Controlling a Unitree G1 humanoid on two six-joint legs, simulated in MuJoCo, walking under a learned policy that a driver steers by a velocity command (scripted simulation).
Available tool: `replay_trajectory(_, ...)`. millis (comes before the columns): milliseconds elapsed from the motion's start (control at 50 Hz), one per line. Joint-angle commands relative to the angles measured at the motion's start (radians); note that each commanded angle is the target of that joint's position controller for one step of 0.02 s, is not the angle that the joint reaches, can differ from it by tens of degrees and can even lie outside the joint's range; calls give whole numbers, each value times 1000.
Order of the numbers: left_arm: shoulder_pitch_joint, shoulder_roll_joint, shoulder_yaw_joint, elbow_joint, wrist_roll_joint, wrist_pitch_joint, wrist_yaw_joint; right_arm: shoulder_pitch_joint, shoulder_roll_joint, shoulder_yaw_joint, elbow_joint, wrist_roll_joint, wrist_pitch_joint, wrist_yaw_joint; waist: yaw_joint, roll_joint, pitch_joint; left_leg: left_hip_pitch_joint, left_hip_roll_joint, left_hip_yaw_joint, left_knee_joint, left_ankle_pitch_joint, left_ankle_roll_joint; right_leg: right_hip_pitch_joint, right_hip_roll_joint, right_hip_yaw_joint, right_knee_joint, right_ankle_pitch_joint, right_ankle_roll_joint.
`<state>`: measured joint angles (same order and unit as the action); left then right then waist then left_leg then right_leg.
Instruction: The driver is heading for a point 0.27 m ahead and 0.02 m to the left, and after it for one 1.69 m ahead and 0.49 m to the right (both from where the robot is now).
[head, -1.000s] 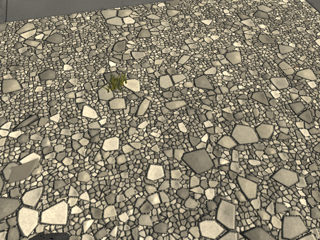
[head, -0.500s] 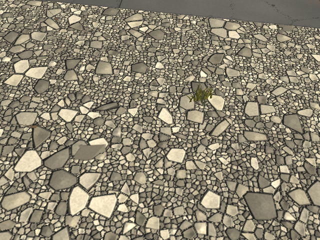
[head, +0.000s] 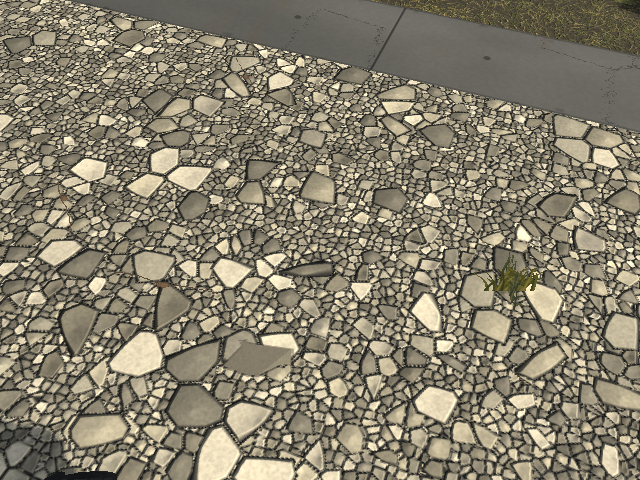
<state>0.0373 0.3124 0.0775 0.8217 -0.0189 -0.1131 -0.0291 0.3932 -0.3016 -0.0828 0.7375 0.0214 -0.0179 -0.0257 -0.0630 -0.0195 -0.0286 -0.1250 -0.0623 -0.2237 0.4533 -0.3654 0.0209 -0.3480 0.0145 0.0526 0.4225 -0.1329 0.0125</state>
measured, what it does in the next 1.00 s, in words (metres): walks ahead: left foot, then right foot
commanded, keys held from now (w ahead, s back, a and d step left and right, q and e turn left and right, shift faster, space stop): w+q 0.06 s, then q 0.14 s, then e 0.80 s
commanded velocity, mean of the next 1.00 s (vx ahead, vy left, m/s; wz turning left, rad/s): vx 0.13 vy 0.00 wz -0.08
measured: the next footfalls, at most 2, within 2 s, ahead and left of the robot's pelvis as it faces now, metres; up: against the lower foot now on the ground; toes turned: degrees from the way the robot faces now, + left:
left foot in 0.40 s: +0.29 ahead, +0.14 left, +0.00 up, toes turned +7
right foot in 0.80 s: +0.24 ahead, -0.10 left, +0.00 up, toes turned -8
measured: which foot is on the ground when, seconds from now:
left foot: down 0.00-0.00, up 0.02-0.38, down 0.40-0.80, up 0.82-1.00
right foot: down 0.00-0.42, up 0.44-0.78, down 0.80-1.00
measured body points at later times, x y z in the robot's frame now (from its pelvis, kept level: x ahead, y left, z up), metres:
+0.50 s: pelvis +0.17 +0.02 -0.01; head +0.22 +0.04 +0.44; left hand +0.19 +0.31 -0.15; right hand +0.42 -0.19 -0.08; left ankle +0.25 +0.14 -0.74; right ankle +0.08 -0.13 -0.68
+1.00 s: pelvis +0.20 -0.02 +0.01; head +0.23 -0.07 +0.45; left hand +0.36 +0.25 -0.08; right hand +0.31 -0.33 -0.11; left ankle +0.24 +0.14 -0.65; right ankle +0.20 -0.10 -0.74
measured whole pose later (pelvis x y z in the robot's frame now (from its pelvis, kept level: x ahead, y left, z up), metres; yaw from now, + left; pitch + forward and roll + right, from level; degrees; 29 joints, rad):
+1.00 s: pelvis +0.20 -0.02 +0.01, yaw -11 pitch +2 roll +3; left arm 0.23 0.30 0.06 0.75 0.00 0.02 0.02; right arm 0.09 -0.32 -0.11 0.76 0.00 0.02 -0.06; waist 0.02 0.03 0.05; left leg -0.57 -0.01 -0.04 1.09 -0.36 -0.06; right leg -0.28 0.02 0.04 0.47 -0.22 -0.06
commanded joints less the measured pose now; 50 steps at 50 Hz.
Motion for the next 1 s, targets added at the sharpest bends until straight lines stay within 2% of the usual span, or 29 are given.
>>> replay_trajectory(20, 268, 219, 60, 1, 26, -19, 22, -63, -7, 9, -98, -12, -16, 1, 162, -78, -138, -409, 22, -13, 375, -141, 41, 548, -290, 306, -80, -178, -123)
replay_trajectory(40, 324, 273, 74, 33, 27, -9, 10, -27, -49, 3, -147, 17, -29, -3, 130, -305, -140, -655, -6, 54, 609, -260, 24, 610, -442, 681, -176, -450, -237)
replay_trajectory(60, 260, 181, 50, 6, 14, -8, 7, -28, -135, -16, -116, 23, -32, -4, 129, -181, -41, -718, 70, 27, 723, -183, 16, 540, -419, 621, -195, -533, -228)
replay_trajectory(80, 211, 122, 35, -11, 15, -1, 12, -78, -153, -24, -109, 15, -27, 0, 129, -134, 40, -720, 91, 45, 745, -98, 8, 460, -365, 462, -190, -357, -189)
replay_trajectory(100, 160, 92, 23, -24, 26, 5, 16, -87, -139, -26, -102, 6, -22, -1, 106, -89, 57, -675, 110, 56, 735, -33, -4, 395, -320, 338, -185, -142, -165)
replay_trajectory(120, 129, 74, 16, -24, 28, 11, 22, -103, -131, -30, -112, 0, -17, 2, 88, -93, 75, -652, 127, 65, 711, 3, -17, 350, -300, 241, -170, 116, -157)
replay_trajectory(180, 121, 97, 21, -14, 28, 19, 34, -118, -72, -18, -146, -2, -3, 14, 69, -117, 43, -582, 135, 152, 634, 54, -52, 284, -258, 32, -154, 562, -170)
replay_trajectory(280, 139, 126, 18, 13, 9, 44, 41, -212, 1, 14, -189, -16, -4, 30, 88, -90, -4, -384, 101, 212, 281, 256, -41, 234, -219, -79, -164, 606, -190)
replay_trajectory(340, 167, 148, 17, 38, -17, 46, 25, -248, -32, 4, -191, -26, -13, 40, 87, -86, -10, -288, 71, 221, 139, 303, -11, 272, -233, -36, -113, 583, -177)
replay_trajectory(380, 150, 156, 15, 44, -28, 48, 21, -191, -71, -14, -168, -34, -19, 36, 32, -67, -33, -145, 43, 231, -15, 403, 29, 274, -213, -14, -8, 574, -141)
replay_trajectory(400, 178, 130, 6, 52, -20, 43, 17, -145, -118, -29, -155, -44, -22, 25, 11, -35, -71, -2, 70, 216, -62, 583, 59, 226, -168, -27, 87, 518, -101)
replay_trajectory(420, 179, 76, -18, 22, 17, 36, 14, -61, -193, -42, -154, -68, -21, 9, -12, 67, -195, 241, 264, 54, 38, 1066, 125, 80, -104, -62, 280, 191, -42)
replay_trajectory(440, 331, -4, -50, 43, 23, 45, 10, -82, -175, -25, -166, -82, -10, 5, 43, 268, -360, 422, 520, -181, 71, 1261, 320, -84, -24, -28, 552, -530, 23)
replay_trajectory(460, 303, 100, -21, 59, -7, 65, 11, -91, -118, -15, -169, -59, 2, 13, 7, 203, -376, 338, 487, -166, 36, 1087, 323, -104, -42, 42, 663, -624, 38)
replay_trajectory(480, 242, 139, -5, 35, -24, 81, 15, -142, -116, -12, -167, -39, 6, 15, 13, 180, -253, 268, 433, -84, 1, 935, 280, -193, -55, 22, 724, -604, 43)
replay_trajectory(500, 220, 122, -4, 35, -20, 97, 29, -192, -109, -10, -161, -30, 7, 12, 33, 134, -178, 185, 392, -36, -41, 770, 241, -227, -74, 7, 723, -546, 49)
replay_trajectory(540, 242, 104, 3, 40, -7, 140, 53, -277, -104, -10, -151, -36, 5, 8, 83, 154, -80, -40, 347, 60, -132, 558, 211, -138, -84, -15, 685, -428, 79)
replay_trajectory(600, 265, 71, 5, 17, 3, 170, 66, -337, -98, -15, -135, -51, -2, 0, 107, 171, -57, -165, 339, 147, -184, 411, 219, -55, -79, -56, 627, -337, 85)
replay_trajectory(660, 199, 62, 1, -32, 10, 177, 54, -354, -107, -21, -112, -45, -3, -11, 89, 169, -55, -169, 359, 181, -196, 312, 215, -24, -99, -65, 500, -256, 54)
replay_trajectory(720, 181, 84, 9, -62, 10, 178, 34, -351, -128, -28, -88, -32, 6, -15, 85, 162, -65, -135, 391, 188, -172, 287, 202, 17, -95, -89, 405, -234, 19)
replay_trajectory(780, 257, 93, 23, -46, 16, 177, 19, -365, -123, -28, -63, -3, 20, -15, 129, 120, -61, -168, 348, 260, -43, 194, 113, 157, -41, -136, 175, -109, -46)
replay_trajectory(800, 281, 128, 35, -45, 24, 175, 24, -314, -89, -23, -37, -4, 27, -12, 124, 7, -18, -248, 282, 331, 112, 80, 32, 205, -73, -34, 38, -5, -92)
replay_trajectory(820, 265, 248, 59, -81, 21, 170, 47, -289, -31, -6, -62, -42, 33, -7, 75, -324, 25, -499, 124, 421, 437, -238, -88, 279, -331, 352, -74, 269, -222)
replay_trajectory(840, 254, 277, 56, -113, 60, 148, 35, -399, -71, -17, -102, -38, 31, -17, 133, -269, 7, -562, 45, 237, 624, -333, -88, 181, -408, 497, -143, 234, -368)
replay_trajectory(860, 219, 255, 51, -120, 68, 125, 29, -411, -103, -28, -97, -21, 33, -23, 119, -175, 14, -569, 67, 181, 690, -248, -68, 159, -366, 431, -162, 110, -340)
replay_trajectory(900, 129, 183, 35, -135, 21, 110, 40, -360, -117, -44, -54, -26, 38, -37, 70, -96, 21, -577, 96, 155, 675, -79, -58, 177, -275, 316, -139, 9, -228)
replay_trajectory(920, 113, 161, 26, -141, 11, 111, 47, -347, -117, -46, -46, -34, 38, -41, 62, -111, 14, -555, 93, 154, 679, -28, -67, 171, -253, 286, -131, 55, -214)
replay_trajectory(960, 138, 140, 17, -147, 17, 113, 58, -331, -101, -46, -41, -28, 28, -35, 60, -102, -32, -526, 75, 150, 682, 30, -81, 216, -229, 260, -112, 169, -217)
replay_trajectory(1000, 169, 148, 20, -149, 14, 114, 65, -337, -84, -40, -41, -22, 20, -33, 73, -89, -55, -537, 66, 142, 619, 52, -93, 284, -222, 260, -92, 238, -222)
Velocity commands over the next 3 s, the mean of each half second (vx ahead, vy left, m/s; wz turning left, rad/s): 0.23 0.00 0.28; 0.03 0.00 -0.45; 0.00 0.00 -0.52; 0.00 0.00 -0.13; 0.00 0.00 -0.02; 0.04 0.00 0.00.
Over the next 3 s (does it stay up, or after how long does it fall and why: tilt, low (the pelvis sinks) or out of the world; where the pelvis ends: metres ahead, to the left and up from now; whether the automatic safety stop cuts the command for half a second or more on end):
stays up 0.25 -0.02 -0.01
